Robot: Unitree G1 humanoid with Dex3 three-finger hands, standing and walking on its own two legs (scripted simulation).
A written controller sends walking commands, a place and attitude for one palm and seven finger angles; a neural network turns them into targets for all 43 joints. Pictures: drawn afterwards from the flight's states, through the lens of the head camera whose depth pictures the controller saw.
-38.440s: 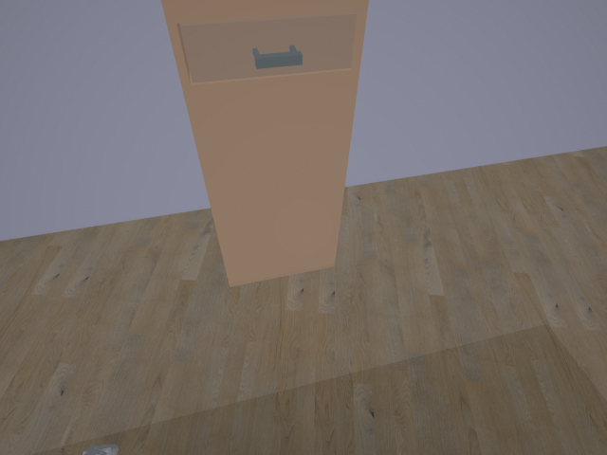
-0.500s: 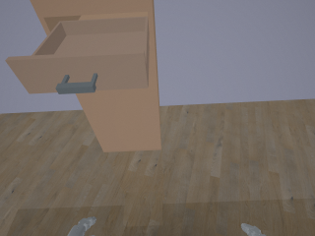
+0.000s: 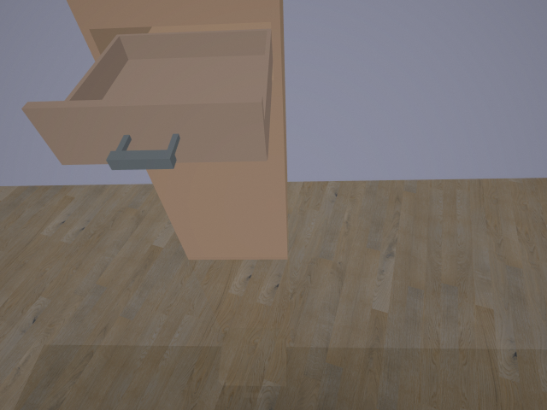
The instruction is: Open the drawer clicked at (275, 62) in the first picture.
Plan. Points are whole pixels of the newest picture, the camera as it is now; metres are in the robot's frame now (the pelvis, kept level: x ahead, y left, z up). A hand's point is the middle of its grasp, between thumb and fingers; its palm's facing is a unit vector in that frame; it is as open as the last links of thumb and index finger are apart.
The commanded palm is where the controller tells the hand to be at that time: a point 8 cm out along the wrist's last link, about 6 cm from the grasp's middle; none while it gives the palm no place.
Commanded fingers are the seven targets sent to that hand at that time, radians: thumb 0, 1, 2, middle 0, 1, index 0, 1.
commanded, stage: let the arm hang, fingers relaxed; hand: left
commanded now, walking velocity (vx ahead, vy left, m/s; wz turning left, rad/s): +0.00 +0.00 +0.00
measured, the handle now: (146, 150) +0.48 +0.23 +0.13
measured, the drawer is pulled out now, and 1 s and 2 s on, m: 0.30 0.30 0.30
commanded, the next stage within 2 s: look to check the result in 0.36 s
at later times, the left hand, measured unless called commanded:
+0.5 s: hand out of the picture +0.05 +0.18 -0.17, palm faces +0.01 -0.97 -0.24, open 7.3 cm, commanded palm none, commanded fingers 0.00 0.90 0.90 -0.20 -0.30 -0.20 -0.30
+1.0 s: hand out of the picture +0.07 +0.19 -0.16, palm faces +0.00 -0.96 -0.27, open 7.4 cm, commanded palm none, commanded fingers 0.00 0.90 0.90 -0.20 -0.30 -0.20 -0.30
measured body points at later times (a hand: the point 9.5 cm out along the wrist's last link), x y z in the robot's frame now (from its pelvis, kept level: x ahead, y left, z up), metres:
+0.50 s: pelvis +0.02 -0.01 +0.00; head +0.04 -0.02 +0.45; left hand +0.05 +0.23 -0.15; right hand +0.02 -0.25 -0.16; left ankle +0.01 +0.12 -0.74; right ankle +0.01 -0.10 -0.74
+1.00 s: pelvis +0.03 -0.01 +0.00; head +0.04 -0.03 +0.45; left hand +0.07 +0.24 -0.14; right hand +0.05 -0.27 -0.16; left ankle +0.01 +0.12 -0.74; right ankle +0.01 -0.10 -0.74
